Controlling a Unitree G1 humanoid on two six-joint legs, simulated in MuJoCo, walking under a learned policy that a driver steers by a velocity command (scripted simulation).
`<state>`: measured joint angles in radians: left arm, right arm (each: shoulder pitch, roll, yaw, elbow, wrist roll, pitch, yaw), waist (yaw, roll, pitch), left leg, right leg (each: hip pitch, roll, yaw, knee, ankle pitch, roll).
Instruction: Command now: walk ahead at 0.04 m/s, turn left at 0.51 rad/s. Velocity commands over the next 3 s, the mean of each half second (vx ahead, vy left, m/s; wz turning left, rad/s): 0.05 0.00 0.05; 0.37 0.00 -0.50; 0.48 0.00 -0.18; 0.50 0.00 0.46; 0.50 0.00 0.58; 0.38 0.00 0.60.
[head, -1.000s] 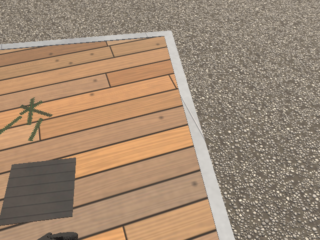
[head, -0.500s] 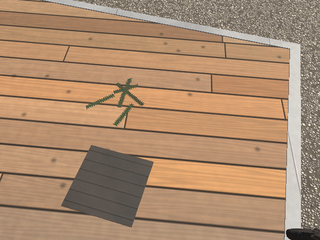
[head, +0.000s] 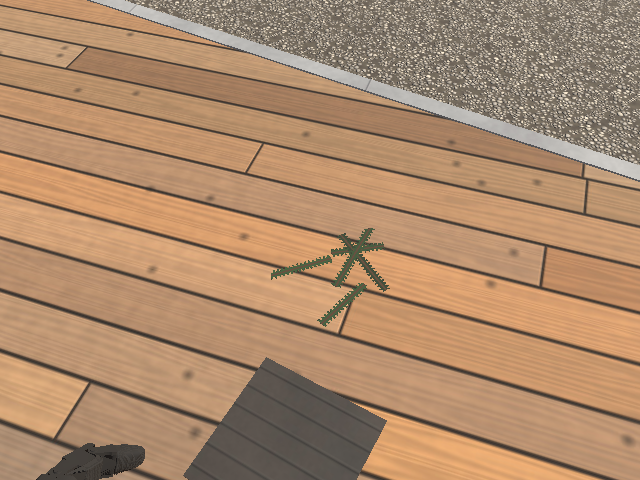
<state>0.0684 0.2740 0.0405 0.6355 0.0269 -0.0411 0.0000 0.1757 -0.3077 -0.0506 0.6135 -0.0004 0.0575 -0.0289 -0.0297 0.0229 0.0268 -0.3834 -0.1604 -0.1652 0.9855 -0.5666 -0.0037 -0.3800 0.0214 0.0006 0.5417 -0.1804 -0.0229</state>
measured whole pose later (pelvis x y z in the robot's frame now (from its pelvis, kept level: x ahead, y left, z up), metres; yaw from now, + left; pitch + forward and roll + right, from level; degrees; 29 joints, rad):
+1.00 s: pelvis +0.23 -0.04 +0.01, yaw -20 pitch +4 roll +2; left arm 0.42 0.27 0.04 0.72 -0.02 -0.04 0.02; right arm 0.05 -0.28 -0.04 0.66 0.00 -0.09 0.03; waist 0.07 0.04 0.01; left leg -0.68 0.04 -0.07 0.64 0.02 -0.06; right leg -0.05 0.06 0.12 0.33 -0.33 -0.07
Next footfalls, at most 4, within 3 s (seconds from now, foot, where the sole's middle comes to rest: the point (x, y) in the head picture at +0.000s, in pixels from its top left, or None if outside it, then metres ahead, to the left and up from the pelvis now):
0.26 left None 0.06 0.16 -0.77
0.66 right None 0.13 -0.10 -0.77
1.12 left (338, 452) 0.53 -0.01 -0.77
1.58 right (488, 398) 0.64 -0.34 -0.77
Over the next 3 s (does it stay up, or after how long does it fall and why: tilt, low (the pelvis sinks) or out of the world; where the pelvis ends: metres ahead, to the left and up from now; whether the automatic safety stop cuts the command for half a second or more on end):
stays up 1.22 -0.18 0.00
